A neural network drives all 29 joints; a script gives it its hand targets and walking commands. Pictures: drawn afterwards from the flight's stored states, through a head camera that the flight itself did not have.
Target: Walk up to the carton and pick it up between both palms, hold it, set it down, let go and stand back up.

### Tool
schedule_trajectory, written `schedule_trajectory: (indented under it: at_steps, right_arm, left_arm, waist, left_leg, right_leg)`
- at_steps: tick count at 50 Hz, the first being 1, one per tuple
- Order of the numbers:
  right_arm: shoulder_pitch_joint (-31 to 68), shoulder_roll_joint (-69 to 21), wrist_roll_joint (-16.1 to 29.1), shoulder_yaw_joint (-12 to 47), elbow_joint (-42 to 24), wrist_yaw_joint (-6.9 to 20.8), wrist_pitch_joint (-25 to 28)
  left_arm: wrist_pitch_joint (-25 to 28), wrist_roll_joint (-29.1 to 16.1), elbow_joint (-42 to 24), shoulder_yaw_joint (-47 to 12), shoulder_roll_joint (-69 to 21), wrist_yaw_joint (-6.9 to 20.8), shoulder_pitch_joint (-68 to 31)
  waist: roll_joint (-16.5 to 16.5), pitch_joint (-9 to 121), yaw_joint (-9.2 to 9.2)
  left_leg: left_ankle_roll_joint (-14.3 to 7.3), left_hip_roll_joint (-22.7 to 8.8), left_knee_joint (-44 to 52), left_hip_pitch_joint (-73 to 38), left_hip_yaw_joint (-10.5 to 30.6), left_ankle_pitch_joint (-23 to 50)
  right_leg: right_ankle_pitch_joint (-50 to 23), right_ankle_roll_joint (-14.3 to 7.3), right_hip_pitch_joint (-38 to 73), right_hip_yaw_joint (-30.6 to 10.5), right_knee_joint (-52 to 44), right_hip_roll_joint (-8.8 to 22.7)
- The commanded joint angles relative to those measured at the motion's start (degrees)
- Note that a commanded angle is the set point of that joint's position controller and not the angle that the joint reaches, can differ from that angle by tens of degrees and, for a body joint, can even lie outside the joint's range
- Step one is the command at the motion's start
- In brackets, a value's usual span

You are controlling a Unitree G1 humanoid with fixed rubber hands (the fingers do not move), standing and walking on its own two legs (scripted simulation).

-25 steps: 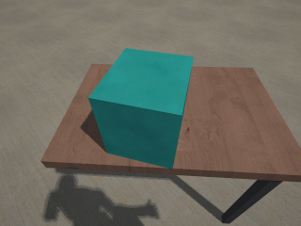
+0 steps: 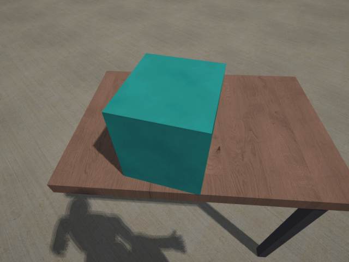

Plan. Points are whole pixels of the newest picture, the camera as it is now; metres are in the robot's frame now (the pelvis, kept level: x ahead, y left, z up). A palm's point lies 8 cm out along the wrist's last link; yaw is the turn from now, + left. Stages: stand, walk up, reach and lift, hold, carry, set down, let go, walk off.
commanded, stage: stand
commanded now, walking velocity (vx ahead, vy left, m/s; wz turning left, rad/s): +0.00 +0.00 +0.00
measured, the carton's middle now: (172, 122) +0.46 +0.00 +0.07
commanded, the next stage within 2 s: none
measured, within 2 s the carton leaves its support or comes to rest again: neither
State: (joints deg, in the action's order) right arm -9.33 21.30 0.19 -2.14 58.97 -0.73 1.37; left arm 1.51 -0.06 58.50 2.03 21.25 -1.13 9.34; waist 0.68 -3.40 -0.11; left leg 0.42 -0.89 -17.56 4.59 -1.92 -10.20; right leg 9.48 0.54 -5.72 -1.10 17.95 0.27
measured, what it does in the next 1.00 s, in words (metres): stands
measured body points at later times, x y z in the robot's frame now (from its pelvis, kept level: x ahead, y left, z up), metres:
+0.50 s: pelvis +0.01 +0.00 +0.00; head +0.02 +0.00 +0.45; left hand +0.09 +0.32 -0.12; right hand +0.10 -0.31 -0.12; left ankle +0.00 +0.12 -0.75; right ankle +0.01 -0.12 -0.75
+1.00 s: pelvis +0.01 +0.00 +0.00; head +0.01 +0.00 +0.45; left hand +0.10 +0.31 -0.12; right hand +0.08 -0.31 -0.13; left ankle +0.00 +0.12 -0.75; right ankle +0.01 -0.12 -0.75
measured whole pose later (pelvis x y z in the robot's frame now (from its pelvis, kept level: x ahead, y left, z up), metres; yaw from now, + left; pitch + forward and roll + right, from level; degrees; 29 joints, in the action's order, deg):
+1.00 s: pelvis +0.01 +0.00 +0.00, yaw +0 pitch -3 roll +0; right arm -9.9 20.9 0.1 -2.3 59.8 -1.1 1.3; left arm 1.1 -0.4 59.0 1.8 20.7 -1.7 8.6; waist 0.6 -2.8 -0.3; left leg 0.3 -0.8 -16.6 2.9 -2.1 -10.4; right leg 9.8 0.6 -4.3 -1.2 17.3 0.4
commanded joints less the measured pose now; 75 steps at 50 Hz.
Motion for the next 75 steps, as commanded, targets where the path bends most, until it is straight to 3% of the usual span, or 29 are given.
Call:
schedule_trajectory:
  at_steps: [1, 4, 8, 9, 10, 13, 18, 20, 21, 23, 24, 29, 32, 35, 39, 41, 44, 52, 53, 55, 57, 60, 63, 64, 65, 66, 73, 74, 75]
  right_arm:
    - [-0.54, 12.38, 0.23, -2.42, -2.56, -1.06, 0.60]
    - [1.20, 9.81, -0.18, -1.34, -3.32, -0.60, 0.23]
    - [1.82, 9.72, 0.04, -1.45, -3.42, -0.69, -0.04]
    - [3.20, 10.41, -0.27, -1.55, -4.20, -0.66, 0.24]
    - [0.02, 11.13, 0.27, -2.07, -3.18, -0.72, 0.66]
    - [-0.31, 11.77, 0.45, -2.09, -2.82, -0.60, 0.93]
    - [1.85, 9.13, 0.12, -1.61, -2.74, -0.91, 0.33]
    - [1.71, 9.94, 0.11, -1.76, -2.79, -0.82, 0.49]
    - [2.77, 10.76, 0.00, -1.91, -3.04, -0.69, 0.72]
    - [1.67, 10.83, 0.18, -1.81, -2.33, -0.64, 0.74]
    - [0.36, 9.66, 0.11, -1.66, -1.68, -0.84, 0.65]
    - [1.27, 9.87, 0.27, -1.54, -2.35, -1.17, 0.68]
    - [-0.50, 9.52, 0.14, -1.87, -1.43, -0.87, 0.84]
    - [2.16, 9.23, -0.02, -1.84, -2.06, -1.05, 0.84]
    - [-0.66, 7.87, 0.01, -1.14, -1.19, -0.63, 0.28]
    - [-0.25, 9.20, 0.21, -1.64, -1.35, -1.01, 0.40]
    - [2.05, 9.29, -0.06, -1.78, -2.12, -0.48, 0.50]
    - [0.16, 8.50, -0.15, -1.79, -1.73, -0.58, 0.42]
    - [-0.15, 8.79, 0.11, -1.63, -1.84, -0.64, 0.38]
    - [-1.58, 10.43, 0.04, -2.19, -1.22, -0.79, 0.70]
    - [1.43, 10.45, 0.03, -2.15, -2.40, -0.55, 0.56]
    - [-1.09, 8.77, 0.45, -1.67, -1.81, -0.57, 0.55]
    - [0.53, 11.72, -0.24, -1.98, -2.41, -0.95, 0.41]
    - [0.86, 10.84, -0.29, -1.96, -2.74, -0.88, 0.42]
    - [1.04, 10.40, -0.09, -1.77, -2.59, -0.93, 0.52]
    - [-1.21, 10.58, -0.25, -2.11, -2.14, -0.65, 0.60]
    - [-0.76, 8.70, 0.13, -1.13, -2.08, -0.78, 0.39]
    - [-1.75, 8.90, 0.37, -1.62, -2.48, -0.89, 0.59]
    - [-1.35, 10.52, 0.27, -1.75, -1.89, -0.76, 0.69]
  left_arm:
    - [0.47, -0.35, -3.02, 1.10, 8.31, -0.21, -1.07]
    - [0.30, -0.09, -2.38, 1.86, 10.06, -0.29, -1.10]
    - [0.23, 0.18, -3.12, 1.67, 10.21, -0.54, -1.54]
    - [-0.18, 0.01, -1.95, 1.21, 9.12, -0.75, -1.07]
    - [-0.04, -0.50, -2.50, 1.61, 10.89, -0.25, -0.66]
    - [0.52, -0.08, -2.34, 1.07, 9.17, -0.38, -0.16]
    - [0.18, -0.02, -2.02, 1.06, 8.96, -0.84, -1.62]
    - [0.39, -0.12, -1.79, 1.65, 9.78, -0.76, -1.27]
    - [0.15, -0.30, -1.62, 1.58, 9.97, -0.93, -1.10]
    - [-0.04, -0.19, -1.63, 2.00, 10.92, -0.69, -0.68]
    - [0.35, -0.06, -1.20, 1.94, 10.37, -0.47, -0.64]
    - [-0.04, -0.09, -1.16, 1.23, 8.90, -0.69, -1.50]
    - [0.20, -0.30, -1.48, 1.69, 10.81, -0.70, -1.72]
    - [0.27, -0.30, -1.34, 1.59, 9.66, -0.90, -0.42]
    - [0.04, -0.24, -0.90, 2.10, 10.77, -1.09, -0.63]
    - [0.12, -0.21, -2.10, 1.41, 9.24, -0.75, -2.85]
    - [0.32, -0.13, -1.60, 1.19, 8.61, -0.78, -0.57]
    - [0.18, -0.10, -1.63, 1.39, 9.18, -0.70, -1.34]
    - [0.46, -0.45, -1.45, 2.04, 10.68, -0.77, 0.13]
    - [0.47, -0.28, -1.84, 1.34, 9.86, -0.34, -2.48]
    - [0.26, -0.20, -1.72, 1.24, 8.47, -0.41, -1.79]
    - [0.59, -0.29, -1.29, 1.54, 9.88, -0.71, -1.21]
    - [0.17, -0.43, -1.10, 1.19, 8.82, -0.31, 0.82]
    - [0.32, -0.20, -1.03, 1.63, 9.34, -0.57, 0.04]
    - [0.25, -0.26, -1.55, 1.28, 10.13, -0.47, -1.30]
    - [0.10, 0.07, -0.92, 1.54, 10.18, -0.64, 1.07]
    - [0.67, -0.47, -1.00, 1.40, 9.69, -0.54, 0.63]
    - [0.50, -0.11, -1.69, 1.76, 10.36, -0.51, -1.98]
    - [0.46, -0.38, -1.46, 1.98, 10.04, -0.39, 0.26]
  waist:
    - [-1.95, 0.61, 0.11]
    - [1.15, 0.95, -0.02]
    - [-1.64, 1.49, 0.70]
    - [1.07, 2.88, 0.91]
    - [-2.02, 3.66, -0.07]
    - [0.84, 2.77, -0.21]
    - [-1.52, 3.59, -0.46]
    - [1.55, 1.02, 0.19]
    - [-2.24, 2.70, -0.20]
    - [1.77, 3.21, 0.31]
    - [-0.86, 2.46, 0.12]
    - [-2.55, 2.55, -0.56]
    - [-0.36, 2.40, -0.91]
    - [-0.51, 3.85, 0.63]
    - [1.45, -0.05, -0.30]
    - [-2.60, 0.54, -0.31]
    - [-0.83, 2.64, 0.85]
    - [0.53, -0.34, -0.54]
    - [-2.54, 0.37, 0.39]
    - [-0.29, 2.57, -1.27]
    - [1.40, 0.60, 0.19]
    - [-2.81, 1.35, -0.65]
    - [0.63, 1.27, 0.75]
    - [1.79, 2.76, -0.21]
    - [-2.25, 0.74, -0.29]
    - [0.76, 0.85, 0.10]
    - [-0.87, 3.45, 0.11]
    - [-1.44, 0.85, -1.40]
    - [1.19, 0.74, 0.03]
  left_leg:
    - [-1.62, -8.26, 1.73, 0.25, 4.96, 6.85]
    - [-1.30, -7.74, 2.45, 0.87, 3.83, 3.69]
    - [-1.07, -7.34, 3.37, 1.63, 4.09, 3.75]
    - [-1.31, -7.63, 2.66, 1.32, 4.02, 3.15]
    - [-1.53, -7.50, 2.89, -0.44, 4.57, 4.02]
    - [-1.23, -7.86, 2.03, -1.26, 4.23, 8.39]
    - [-1.42, -8.15, 3.01, -2.46, 4.31, 8.88]
    - [-1.06, -7.56, 3.01, -0.41, 3.95, 8.76]
    - [-1.72, -8.29, 3.17, 0.06, 4.81, 7.08]
    - [-1.55, -7.68, 2.51, -1.47, 4.72, 9.60]
    - [-1.40, -7.66, 2.55, -2.82, 4.48, 11.66]
    - [-1.31, -8.20, 2.69, -3.26, 4.76, 10.49]
    - [-1.14, -8.23, 2.76, -3.44, 4.56, 13.73]
    - [-1.13, -8.49, 2.19, -2.91, 4.87, 13.19]
    - [-0.97, -7.57, 3.95, -0.67, 4.31, 6.68]
    - [-0.96, -7.74, 2.98, -0.82, 4.41, 8.77]
    - [-1.58, -7.87, 3.00, 0.87, 4.63, 5.39]
    - [-0.87, -7.47, 3.87, 0.42, 4.34, 2.97]
    - [-1.29, -8.03, 3.90, -0.49, 5.74, 4.48]
    - [-1.15, -7.59, 3.91, -1.13, 4.87, 4.27]
    - [-1.27, -7.96, 3.33, 1.49, 4.30, 5.13]
    - [-1.03, -8.18, 4.11, -1.89, 5.31, 6.23]
    - [-1.43, -8.11, 3.51, 1.10, 4.39, 2.55]
    - [-1.12, -7.49, 4.35, -0.77, 4.31, 4.86]
    - [-0.90, -7.86, 3.65, 0.38, 4.21, 5.57]
    - [-1.35, -7.59, 3.29, 0.52, 4.43, 3.52]
    - [-1.75, -8.13, 2.27, -1.22, 4.26, 6.04]
    - [-1.70, -7.88, 3.48, -0.47, 4.68, 4.78]
    - [-1.40, -7.97, 3.72, -0.57, 4.73, 5.31]
  right_leg:
    - [-7.83, -1.61, -0.99, -4.17, -3.44, 7.54]
    - [-6.95, -1.65, -0.86, -4.01, -2.41, 7.56]
    - [-7.54, -1.60, 0.91, -4.41, -2.06, 7.20]
    - [-6.77, -1.44, 0.39, -4.49, -1.89, 7.56]
    - [-7.02, -1.23, 0.47, -3.92, -2.12, 7.38]
    - [-10.23, -1.60, 0.09, -4.07, -1.62, 7.69]
    - [-9.43, -1.31, -0.45, -3.42, -2.10, 7.56]
    - [-9.31, -1.67, -0.25, -4.30, -2.00, 7.33]
    - [-9.82, -0.92, 1.50, -3.61, -2.70, 7.31]
    - [-9.50, -1.38, 0.05, -3.69, -2.41, 7.02]
    - [-9.91, -1.53, -0.63, -3.49, -2.24, 7.06]
    - [-10.52, -1.73, -1.01, -3.43, -2.92, 7.53]
    - [-12.31, -1.54, -0.43, -3.87, -1.58, 7.59]
    - [-11.21, -1.72, 1.29, -3.59, -2.31, 7.56]
    - [-6.42, -1.50, -1.22, -3.91, -3.51, 7.15]
    - [-9.54, -1.43, -0.27, -3.78, -2.83, 7.37]
    - [-6.70, -1.03, 2.18, -3.45, -4.01, 7.39]
    - [-3.74, -1.60, -1.61, -4.21, -3.92, 7.88]
    - [-3.16, -1.59, -0.82, -3.59, -3.89, 7.15]
    - [-5.67, -0.88, 0.39, -4.24, -3.76, 7.54]
    - [-7.39, -1.20, 0.56, -3.85, -3.64, 7.69]
    - [-6.02, -1.61, -1.49, -4.12, -2.83, 7.42]
    - [-4.80, -1.15, 0.61, -4.00, -4.31, 7.42]
    - [-4.53, -1.51, 0.71, -3.83, -3.39, 7.32]
    - [-6.06, -1.13, -0.67, -3.74, -3.75, 7.14]
    - [-6.17, -1.51, 0.13, -3.55, -3.62, 7.40]
    - [-8.77, -1.58, 0.59, -4.22, -4.02, 7.30]
    - [-7.08, -1.63, -1.37, -4.65, -3.23, 8.05]
    - [-5.35, -2.02, -0.85, -4.48, -2.94, 7.63]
